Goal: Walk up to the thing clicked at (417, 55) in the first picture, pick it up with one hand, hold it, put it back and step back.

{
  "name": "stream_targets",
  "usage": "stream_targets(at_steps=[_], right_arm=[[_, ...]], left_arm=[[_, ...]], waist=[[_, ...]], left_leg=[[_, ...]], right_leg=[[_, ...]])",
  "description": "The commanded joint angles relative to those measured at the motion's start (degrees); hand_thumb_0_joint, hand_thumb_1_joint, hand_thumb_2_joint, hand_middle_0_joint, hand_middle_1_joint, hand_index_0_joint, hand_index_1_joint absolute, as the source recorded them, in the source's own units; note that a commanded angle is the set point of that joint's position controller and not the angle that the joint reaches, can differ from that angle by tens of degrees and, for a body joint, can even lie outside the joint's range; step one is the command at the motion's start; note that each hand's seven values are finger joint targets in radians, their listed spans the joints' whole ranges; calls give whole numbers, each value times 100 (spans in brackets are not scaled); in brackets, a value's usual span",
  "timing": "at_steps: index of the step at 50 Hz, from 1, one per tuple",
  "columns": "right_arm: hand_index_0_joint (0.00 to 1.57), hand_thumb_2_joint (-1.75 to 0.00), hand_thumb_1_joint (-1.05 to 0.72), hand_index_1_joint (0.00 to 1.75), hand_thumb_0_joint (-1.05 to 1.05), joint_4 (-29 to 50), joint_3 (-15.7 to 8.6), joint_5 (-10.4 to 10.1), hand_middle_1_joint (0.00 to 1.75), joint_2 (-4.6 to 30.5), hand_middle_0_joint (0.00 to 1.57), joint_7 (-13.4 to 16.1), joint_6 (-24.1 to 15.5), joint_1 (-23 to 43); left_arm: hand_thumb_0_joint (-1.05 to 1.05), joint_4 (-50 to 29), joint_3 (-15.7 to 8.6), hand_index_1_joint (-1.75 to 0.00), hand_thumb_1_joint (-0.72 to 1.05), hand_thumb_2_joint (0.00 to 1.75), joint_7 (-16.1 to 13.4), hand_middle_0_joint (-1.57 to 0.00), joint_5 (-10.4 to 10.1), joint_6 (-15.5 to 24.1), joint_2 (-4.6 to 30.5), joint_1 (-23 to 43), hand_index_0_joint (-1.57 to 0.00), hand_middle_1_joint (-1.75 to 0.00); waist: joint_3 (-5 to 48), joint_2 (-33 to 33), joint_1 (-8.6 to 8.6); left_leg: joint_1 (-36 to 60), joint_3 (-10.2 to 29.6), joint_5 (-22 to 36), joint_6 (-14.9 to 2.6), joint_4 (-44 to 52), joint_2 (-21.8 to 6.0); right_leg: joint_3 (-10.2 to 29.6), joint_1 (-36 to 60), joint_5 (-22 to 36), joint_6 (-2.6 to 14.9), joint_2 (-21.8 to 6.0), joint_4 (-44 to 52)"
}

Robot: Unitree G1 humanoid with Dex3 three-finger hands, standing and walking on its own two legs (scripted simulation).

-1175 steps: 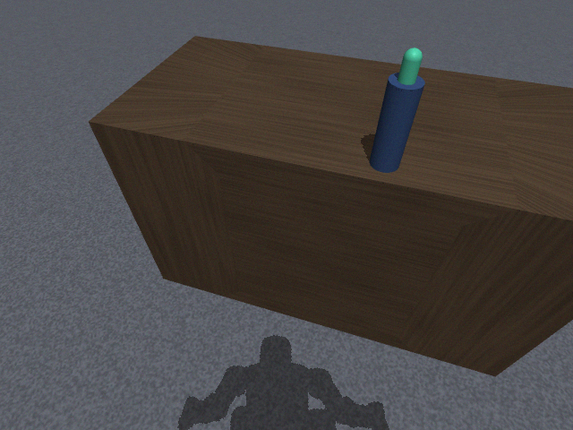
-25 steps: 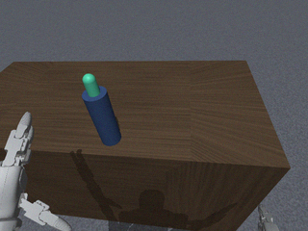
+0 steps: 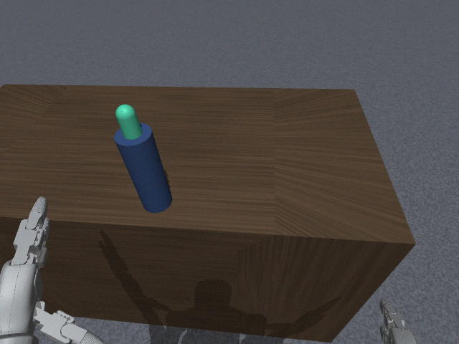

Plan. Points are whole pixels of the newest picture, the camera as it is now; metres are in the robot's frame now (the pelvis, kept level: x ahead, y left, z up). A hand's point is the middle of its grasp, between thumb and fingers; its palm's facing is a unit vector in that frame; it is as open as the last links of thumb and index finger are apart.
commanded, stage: home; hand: left
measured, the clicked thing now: (143, 161) +0.42 +0.22 +0.10
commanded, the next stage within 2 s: none
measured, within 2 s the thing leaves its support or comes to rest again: neither
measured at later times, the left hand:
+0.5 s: hand (150, 329) +0.18 +0.18 -0.10, palm faces +0.06 -0.98 -0.19, open 17.4 cm
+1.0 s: hand (133, 342) +0.16 +0.22 -0.13, palm faces -0.07 -0.94 -0.33, open 17.5 cm
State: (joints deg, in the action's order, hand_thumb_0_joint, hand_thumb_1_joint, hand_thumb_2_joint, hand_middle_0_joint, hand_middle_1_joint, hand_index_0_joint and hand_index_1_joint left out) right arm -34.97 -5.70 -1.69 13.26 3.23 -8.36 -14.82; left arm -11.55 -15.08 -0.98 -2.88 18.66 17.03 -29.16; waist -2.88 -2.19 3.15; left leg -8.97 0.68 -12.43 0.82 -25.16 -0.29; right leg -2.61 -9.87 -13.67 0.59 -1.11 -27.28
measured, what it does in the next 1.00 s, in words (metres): stands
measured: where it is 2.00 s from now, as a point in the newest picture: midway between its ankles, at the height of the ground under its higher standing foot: outside the picture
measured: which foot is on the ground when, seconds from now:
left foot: down 0.00-1.00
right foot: down 0.00-1.00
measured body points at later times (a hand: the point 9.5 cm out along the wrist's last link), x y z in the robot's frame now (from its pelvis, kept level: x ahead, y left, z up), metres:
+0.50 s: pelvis +0.01 +0.01 +0.00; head +0.03 +0.02 +0.45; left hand +0.17 +0.24 -0.08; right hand +0.17 -0.22 -0.09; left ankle +0.02 +0.13 -0.74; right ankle +0.02 -0.11 -0.74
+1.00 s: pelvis +0.01 +0.01 +0.00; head +0.01 +0.01 +0.45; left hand +0.16 +0.27 -0.10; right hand +0.13 -0.25 -0.12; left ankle +0.02 +0.13 -0.74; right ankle +0.02 -0.11 -0.74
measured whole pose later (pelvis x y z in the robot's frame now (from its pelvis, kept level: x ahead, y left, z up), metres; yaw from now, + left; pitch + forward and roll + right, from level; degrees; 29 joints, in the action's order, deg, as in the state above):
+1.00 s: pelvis +0.01 +0.01 +0.00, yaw -1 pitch -1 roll +0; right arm -46.1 0.3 1.6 16.3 -0.2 -1.0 -11.4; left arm 44.5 1.5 -1.3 2.4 3.4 16.0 -10.5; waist -0.4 -0.6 -0.5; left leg -11.9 -0.8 -15.3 0.1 -28.5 -0.2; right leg -1.1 -12.7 -15.3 -0.2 -1.2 -29.4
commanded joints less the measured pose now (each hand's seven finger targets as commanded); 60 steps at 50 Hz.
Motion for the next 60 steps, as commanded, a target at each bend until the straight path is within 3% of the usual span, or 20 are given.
stream_targets(at_steps=[1, 7, 9, 16, 22, 23, 24, 25, 27, 28, 32, 35, 38, 42, 43, 45, 48, 54, 58, 60], right_arm=[[14, -58, -25, 21, 0, 768, 360, 26, 21, 16, 14, -80, -263, 819], [17, -74, -62, 25, 0, 550, -181, 81, 25, 658, 17, 1, -211, 622], [18, -81, -74, 27, 0, 562, -145, 100, 27, 639, 18, 27, -231, 724], [20, -90, -90, 30, 0, 463, 319, 62, 30, 177, 20, 55, -171, 1009], [20, -90, -90, 30, 0, 398, 306, 84, 30, 374, 20, 41, -44, 870], [20, -90, -90, 30, 0, 120, 287, 123, 30, 731, 20, 43, 21, 601], [20, -90, -90, 30, 0, 158, 335, 107, 30, 640, 20, 29, 27, 603], [20, -90, -90, 30, 0, 295, 393, 117, 30, 556, 20, 12, 21, 690], [20, -90, -90, 30, 0, 210, 390, 92, 30, 522, 20, 10, 62, 635], [20, -90, -90, 30, 0, 314, 364, 77, 30, 604, 20, 18, 79, 683], [20, -90, -90, 30, 0, 311, 394, 69, 30, 598, 20, -18, 128, 679], [20, -90, -90, 30, 0, 373, 365, 71, 30, 639, 20, -10, 168, 661], [20, -90, -90, 30, 0, 332, 366, 72, 30, 632, 20, -9, 200, 632], [20, -90, -90, 30, 0, 356, 349, 74, 30, 657, 20, -6, 257, 633], [20, -90, -90, 30, 0, -262, 69, 486, 30, 1527, 20, -137, 420, 314], [20, -90, -90, 30, 0, -365, 109, 421, 30, 1488, 20, -250, 549, 446], [20, -90, -90, 30, 0, -708, 218, 326, 30, 1426, 20, -336, 577, 476], [20, -90, -90, 30, 0, -1396, 284, 308, 30, 1602, 20, -387, 588, 698], [20, -90, -90, 30, 0, -1799, 338, 301, 30, 1747, 20, -383, 650, 784], [20, -90, -90, 30, 0, -1959, 358, 298, 30, 1786, 20, -376, 658, 801]], left_arm=[[0, -438, -31, -6, -55, 6, -65, -5, -25, 229, 531, 74, -5, -6], [0, 42, 274, -5, -58, 5, -80, -5, 78, 10, 600, 392, -5, -5], [0, 697, 603, -5, -57, 5, -79, -5, 133, -155, 340, 498, -5, -6], [0, 2357, 1192, -6, -53, 7, -104, -5, 222, -474, 17, 1346, -5, -6], [0, 3466, 1123, -6, -53, 7, -201, -5, 239, -739, 211, 1864, -5, -6], [0, 2978, 352, -5, -57, 4, -390, -5, 255, -664, 766, 2065, -5, -5], [0, 3605, 971, -5, -56, 5, -338, -5, 281, -763, 174, 1666, -5, -5], [0, 3469, 1297, -5, -55, 6, -306, -5, 258, -778, -99, 1825, -5, -5], [0, 3612, 1224, -5, -55, 5, -359, -5, 225, -840, -159, 1765, -5, -5], [0, 3446, 1050, -5, -54, 6, -396, -5, 220, -855, 86, 1906, -5, -5], [0, 3596, 1360, -6, -53, 6, -397, -5, 199, -925, -241, 1943, -5, -6], [0, 3475, 1114, -6, -53, 7, -439, -5, 212, -927, 52, 2055, -5, -6], [0, 3609, 1358, -6, -53, 7, -411, -5, 201, -961, -228, 2051, -5, -6], [0, 3498, 1180, -6, -54, 6, -461, -5, 233, -977, 34, 2161, -5, -5], [0, 4640, 1014, -5, -58, 4, -293, -5, 627, -1213, 1254, 1774, -5, -5], [0, 4808, 1080, -4, -61, 2, -175, -4, 572, -1340, 1177, 1597, -4, -4], [0, 5236, 1268, -4, -61, 2, -77, -4, 477, -1385, 1070, 2041, -4, -4], [0, 6135, 1380, -5, -60, 3, 13, -4, 447, -1459, 1362, 2258, -4, -5], [0, 6587, 1424, -5, -58, 4, 16, -5, 442, -1539, 1515, 2406, -5, -5], [0, 6769, 1438, -5, -59, 3, 23, -4, 424, -1556, 1606, 2397, -4, -5]], waist=[[109, 125, 72], [462, -16, -218], [538, 310, -348], [762, 379, -322], [965, -105, -230], [1008, -287, -71], [806, -94, -242], [792, -92, -286], [773, -38, -239], [877, -67, -226], [604, 212, -274], [828, 268, -209], [671, 409, -266], [842, 238, -253], [1085, 51, -343], [1162, 191, -226], [636, 317, -329], [557, 217, -329], [269, 186, -327], [400, 233, -315]], left_leg=[[-287, -206, -60, -251, 482, 146], [57, -186, 351, -206, 440, 107], [104, -145, 518, -215, 383, 84], [35, -156, 841, -208, 186, 92], [-115, -154, 918, -89, 197, 26], [-109, -157, 792, -52, 161, 57], [-147, -194, 742, -53, 166, 48], [-132, -207, 764, -67, 163, 58], [-194, -224, 790, -73, 141, 71], [-149, -250, 829, -89, 142, 80], [-232, -201, 703, -92, 182, 21], [-240, -227, 737, -116, 129, 52], [-237, -246, 732, -122, 122, 41], [-218, -252, 753, -104, 97, 39], [-42, 290, 1786, -207, -224, -565], [-149, 311, 1597, -294, -232, -548], [-364, 402, 750, -290, 172, -551], [2, 479, 1000, -239, 416, -582], [-162, 521, 272, -234, 716, -567], [53, 512, 427, -231, 755, -570]], right_leg=[[-48, -45, -10, -43, -23, 701], [-97, -103, 476, -24, 53, 572], [-131, -124, 638, -49, 77, 547], [-77, -173, 960, -42, 8, 394], [-48, -4, 989, 33, 60, 307], [-52, 80, 861, 65, 135, 295], [-40, -25, 833, 67, 156, 313], [-41, -1, 884, 74, 145, 310], [-34, -13, 903, 60, 137, 341], [-14, 35, 961, 61, 119, 358], [-67, -101, 837, 51, 172, 363], [-36, 8, 872, 28, 143, 354], [-23, -92, 871, 17, 155, 344], [-13, -43, 895, 28, 158, 318], [595, 47, 1919, 194, -543, -86], [646, 239, 2086, 228, -629, -35], [649, -5, 1109, 159, -566, 297], [715, 32, 1066, 173, -587, 549], [752, 19, 402, 144, -559, 862], [790, 51, 519, 166, -586, 924]])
